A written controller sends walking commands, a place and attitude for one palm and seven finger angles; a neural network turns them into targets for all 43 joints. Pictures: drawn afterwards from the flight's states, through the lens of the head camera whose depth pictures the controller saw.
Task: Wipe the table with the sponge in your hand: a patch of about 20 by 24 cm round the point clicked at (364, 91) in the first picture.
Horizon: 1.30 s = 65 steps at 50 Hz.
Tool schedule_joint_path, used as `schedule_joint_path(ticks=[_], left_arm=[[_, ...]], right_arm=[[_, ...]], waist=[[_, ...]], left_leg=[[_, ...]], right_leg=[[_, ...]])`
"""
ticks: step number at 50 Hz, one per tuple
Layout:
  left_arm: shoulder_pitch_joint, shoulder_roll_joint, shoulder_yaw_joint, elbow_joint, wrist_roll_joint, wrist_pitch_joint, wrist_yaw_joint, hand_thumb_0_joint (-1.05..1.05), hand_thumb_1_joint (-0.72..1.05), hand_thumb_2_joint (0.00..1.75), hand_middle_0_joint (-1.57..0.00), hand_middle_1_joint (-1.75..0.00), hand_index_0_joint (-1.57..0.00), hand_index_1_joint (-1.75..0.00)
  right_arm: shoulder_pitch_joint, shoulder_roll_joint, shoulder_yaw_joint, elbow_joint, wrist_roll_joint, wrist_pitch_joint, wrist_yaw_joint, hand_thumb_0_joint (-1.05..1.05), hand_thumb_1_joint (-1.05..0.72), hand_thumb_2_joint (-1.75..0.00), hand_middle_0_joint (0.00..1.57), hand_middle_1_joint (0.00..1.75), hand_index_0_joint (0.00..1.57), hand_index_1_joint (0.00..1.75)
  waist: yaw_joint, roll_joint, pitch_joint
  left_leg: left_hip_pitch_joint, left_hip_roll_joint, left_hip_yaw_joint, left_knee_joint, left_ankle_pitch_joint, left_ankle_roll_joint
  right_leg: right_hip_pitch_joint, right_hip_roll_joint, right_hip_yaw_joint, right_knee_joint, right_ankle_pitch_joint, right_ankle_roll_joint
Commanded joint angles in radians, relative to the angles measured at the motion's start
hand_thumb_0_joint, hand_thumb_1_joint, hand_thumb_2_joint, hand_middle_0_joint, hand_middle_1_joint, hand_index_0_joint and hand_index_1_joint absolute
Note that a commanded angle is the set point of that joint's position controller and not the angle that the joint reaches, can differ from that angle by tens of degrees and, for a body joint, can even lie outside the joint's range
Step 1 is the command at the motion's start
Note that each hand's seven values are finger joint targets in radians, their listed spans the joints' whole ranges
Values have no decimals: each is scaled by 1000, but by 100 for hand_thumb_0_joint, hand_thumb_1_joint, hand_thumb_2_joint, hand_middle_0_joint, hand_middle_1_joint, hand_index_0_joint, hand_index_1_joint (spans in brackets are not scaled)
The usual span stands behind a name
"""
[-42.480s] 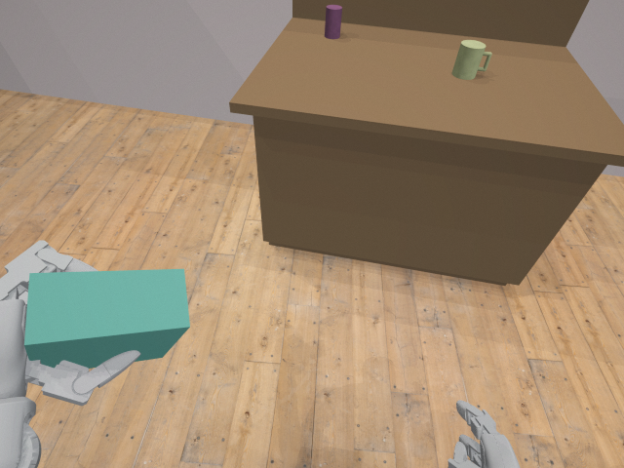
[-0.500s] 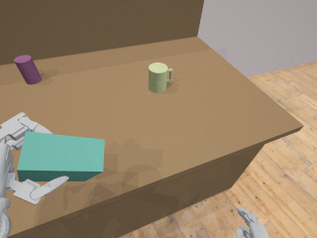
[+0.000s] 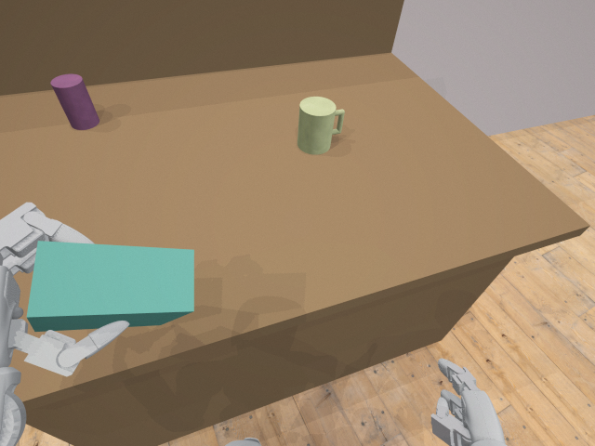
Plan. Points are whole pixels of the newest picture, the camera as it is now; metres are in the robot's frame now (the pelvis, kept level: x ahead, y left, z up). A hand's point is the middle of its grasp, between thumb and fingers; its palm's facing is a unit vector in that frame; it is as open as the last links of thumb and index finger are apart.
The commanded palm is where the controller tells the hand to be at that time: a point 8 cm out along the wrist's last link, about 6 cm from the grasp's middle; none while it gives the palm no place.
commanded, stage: step back with the hand held close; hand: left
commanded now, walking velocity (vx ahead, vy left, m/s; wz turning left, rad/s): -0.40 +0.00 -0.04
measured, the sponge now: (134, 291) +0.23 +0.19 +0.15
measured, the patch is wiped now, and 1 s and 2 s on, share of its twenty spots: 1.00 1.00 1.00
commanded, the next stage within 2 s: stop stepping back and stand still in 0.70 s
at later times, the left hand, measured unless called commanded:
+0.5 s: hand (62, 361) +0.15 +0.21 +0.18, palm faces +0.26 -0.89 -0.37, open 10.1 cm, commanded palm +0.10 +0.27 +0.20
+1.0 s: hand out of the picture -0.02 +0.20 +0.18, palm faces +0.34 -0.88 -0.34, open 10.1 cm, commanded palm -0.08 +0.24 +0.20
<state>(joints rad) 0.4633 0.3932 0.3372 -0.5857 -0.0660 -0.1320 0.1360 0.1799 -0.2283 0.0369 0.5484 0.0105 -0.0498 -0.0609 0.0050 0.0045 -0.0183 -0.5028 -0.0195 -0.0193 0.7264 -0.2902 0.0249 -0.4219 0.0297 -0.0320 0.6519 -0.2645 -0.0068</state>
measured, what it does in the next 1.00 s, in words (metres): walks backwards: right foot, then left foot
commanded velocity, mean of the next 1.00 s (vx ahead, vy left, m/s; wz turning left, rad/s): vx -0.24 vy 0.03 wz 0.01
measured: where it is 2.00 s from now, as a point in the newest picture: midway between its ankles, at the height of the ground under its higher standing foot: outside the picture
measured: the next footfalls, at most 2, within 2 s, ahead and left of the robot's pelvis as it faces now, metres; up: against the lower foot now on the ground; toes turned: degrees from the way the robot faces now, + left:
right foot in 0.30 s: +0.00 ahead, -0.15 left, +0.00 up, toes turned -1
left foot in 0.52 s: +0.00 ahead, +0.11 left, +0.00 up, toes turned -2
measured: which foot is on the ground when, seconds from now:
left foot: down 0.00-0.36, up 0.38-0.50, down 0.52-0.82, up 0.84-1.00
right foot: down 0.00-0.06, up 0.08-0.28, down 0.30-0.52, up 0.54-0.76, down 0.78-1.00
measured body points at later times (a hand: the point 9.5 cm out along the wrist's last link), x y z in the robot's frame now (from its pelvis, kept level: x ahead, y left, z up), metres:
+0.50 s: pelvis -0.07 -0.01 +0.00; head -0.05 +0.03 +0.45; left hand +0.13 +0.26 +0.20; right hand +0.08 -0.25 -0.06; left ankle -0.04 +0.10 -0.71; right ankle -0.04 -0.15 -0.72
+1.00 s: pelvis -0.24 -0.03 +0.00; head -0.26 -0.01 +0.45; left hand -0.05 +0.24 +0.19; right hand -0.09 -0.28 -0.07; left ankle -0.29 +0.10 -0.65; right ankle -0.14 -0.15 -0.72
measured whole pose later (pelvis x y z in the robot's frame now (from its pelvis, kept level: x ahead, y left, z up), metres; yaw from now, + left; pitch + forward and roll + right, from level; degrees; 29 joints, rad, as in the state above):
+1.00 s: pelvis -0.24 -0.03 +0.00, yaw -1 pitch +1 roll +1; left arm 0.47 0.41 0.33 -0.56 -0.05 -0.09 0.12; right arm 0.24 -0.20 0.03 0.62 0.02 -0.07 -0.05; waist -0.03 -0.07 -0.09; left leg -0.48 0.02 0.00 1.16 -0.44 0.00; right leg -0.51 -0.02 -0.01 0.67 -0.18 0.00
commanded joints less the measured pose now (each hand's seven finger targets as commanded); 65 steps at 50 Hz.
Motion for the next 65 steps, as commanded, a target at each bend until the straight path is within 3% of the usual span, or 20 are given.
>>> schedule_joint_path(ticks=[1,4,8,13,18,20,24,27,30,35,39,41,42,45,50,54,55,57,62,65], left_arm=[[-67,227,174,-301,-8,-79,32,0,10,130,-120,-160,-120,-160],[-88,188,173,-291,29,-83,32,0,10,130,-120,-160,-120,-160],[-82,145,128,-252,12,-73,34,0,10,130,-120,-160,-120,-160],[-66,130,92,-246,14,-78,19,0,10,130,-120,-160,-120,-160],[-25,173,115,-245,-3,-100,20,0,10,130,-120,-160,-120,-160],[-32,186,133,-261,-2,-93,23,0,10,130,-120,-160,-120,-160],[-2,200,169,-231,-4,-96,36,0,10,130,-120,-160,-120,-160],[38,183,174,-243,-8,-103,39,0,10,130,-120,-160,-120,-160],[-15,154,149,-319,2,-91,39,0,10,130,-120,-160,-120,-160],[-1,138,121,-303,3,-72,38,0,10,130,-120,-160,-120,-160],[-31,147,135,-236,15,-95,27,0,10,130,-120,-160,-120,-160],[-38,171,120,-197,14,-91,29,0,10,130,-120,-160,-120,-160],[-27,145,100,-156,10,-68,21,0,10,130,-120,-160,-120,-160],[-113,179,122,-158,2,-28,14,0,10,130,-120,-160,-120,-160],[-104,208,156,-218,3,-24,10,0,10,130,-120,-160,-120,-160],[-150,251,198,-341,28,-78,7,0,10,130,-120,-160,-120,-160],[-229,204,129,-311,23,-78,3,0,10,130,-120,-160,-120,-160],[-273,174,109,-131,30,-102,-16,0,10,130,-120,-160,-120,-160],[-222,113,65,-29,18,-57,-40,0,10,130,-120,-160,-120,-160],[-156,166,127,-70,-2,-57,-38,0,10,130,-120,-160,-120,-160]], right_arm=[[-76,-141,-72,-168,7,-35,-21,0,-90,-90,20,30,20,30],[-85,-142,-69,-157,-24,-62,-17,0,-90,-90,20,30,20,30],[-38,-113,-73,-112,-18,-91,-3,0,-90,-90,20,30,20,30],[-59,-121,-63,-106,-16,-90,3,0,-90,-90,20,30,20,30],[-54,-111,-86,-119,15,-73,-10,0,-90,-90,20,30,20,30],[-96,-62,-60,-139,7,-52,-4,0,-90,-90,20,30,20,30],[-91,-88,-60,-142,8,-32,-22,0,-90,-90,20,30,20,30],[-27,-104,-93,-117,-1,-75,-8,0,-90,-90,20,30,20,30],[7,-108,-100,-74,-6,-118,17,0,-90,-90,20,30,20,30],[-47,-120,-82,-103,-2,-139,15,0,-90,-90,20,30,20,30],[-37,-118,-80,-99,-3,-138,5,0,-90,-90,20,30,20,30],[-12,-118,-108,-104,16,-138,-6,0,-90,-90,20,30,20,30],[-24,-120,-102,-104,23,-126,-5,0,-90,-90,20,30,20,30],[-79,-60,-42,-88,13,-65,-2,0,-90,-90,20,30,20,30],[-47,-95,-59,-83,17,-104,-13,0,-90,-90,20,30,20,30],[15,-99,-83,-93,11,-162,-21,0,-90,-90,20,30,20,30],[-39,-86,-74,-100,17,-161,-7,0,-90,-90,20,30,20,30],[8,-82,-72,-8,34,-186,22,0,-90,-90,20,30,20,30],[1,-134,-63,-72,29,-141,0,0,-90,-90,20,30,20,30],[0,-120,-85,-71,33,-103,1,0,-90,-90,20,30,20,30]], waist=[[-14,53,-116],[-6,283,-93],[5,162,-156],[3,199,-186],[-17,-199,-160],[-23,-146,-148],[-33,-22,-139],[-23,228,-216],[-15,206,-208],[-5,250,-127],[4,137,-105],[2,-263,-120],[-13,-314,-123],[-67,-112,-82],[-36,-125,-165],[-25,388,-249],[-77,552,-11],[-21,98,166],[-18,71,-27],[-19,-269,-127]], left_leg=[[142,138,-184,-187,-112,29],[-48,304,-408,-489,-310,123],[262,293,-297,-364,168,117],[244,263,-248,-300,176,60],[183,21,-14,294,-138,-61],[74,54,-58,367,-203,-53],[160,91,-47,-185,65,-13],[364,364,-349,-336,533,121],[379,319,-241,-257,724,123],[122,292,-221,-351,107,76],[23,204,-152,-156,-242,25],[53,-16,32,463,-297,-82],[55,8,-56,693,-219,-69],[100,69,-45,744,-76,-54],[249,47,10,35,-199,37],[374,199,44,-379,417,96],[94,308,-287,-463,223,185],[17,373,-299,-453,71,226],[94,125,-32,18,-181,89],[-62,14,-25,584,-175,8]], right_leg=[[-57,-160,169,-81,82,-60],[68,19,70,275,-174,21],[-69,-4,90,193,-238,15],[124,-8,74,-177,-35,5],[-52,-337,269,-305,307,-176],[-7,-388,282,-235,583,-197],[35,-237,160,-13,519,-58],[-187,5,113,363,-297,15],[-172,-19,145,335,-222,29],[94,-11,66,45,-106,20],[203,-34,26,-230,86,-3],[-37,-321,346,-401,-9,-178],[-121,-405,428,-401,90,-222],[-294,-318,237,-310,-129,-134],[-176,-267,219,-185,-116,-59],[-105,58,-118,493,-208,49],[-233,-24,37,694,-243,35],[-354,-92,197,772,-178,4],[187,-23,-67,-221,81,13],[108,-357,540,-420,-220,-174]])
